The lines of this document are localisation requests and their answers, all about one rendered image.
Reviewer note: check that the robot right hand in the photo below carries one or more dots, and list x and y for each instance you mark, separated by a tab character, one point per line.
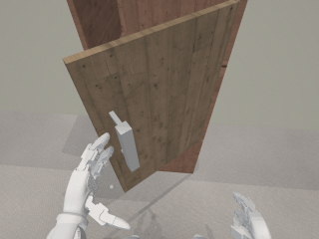
253	224

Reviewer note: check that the robot left hand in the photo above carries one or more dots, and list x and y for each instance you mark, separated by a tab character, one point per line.
84	180

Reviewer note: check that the handle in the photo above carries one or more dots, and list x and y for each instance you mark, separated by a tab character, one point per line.
127	142

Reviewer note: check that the left robot forearm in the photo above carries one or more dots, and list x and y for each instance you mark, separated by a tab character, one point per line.
69	226

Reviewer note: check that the cupboard door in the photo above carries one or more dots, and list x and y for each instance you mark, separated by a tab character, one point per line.
160	80

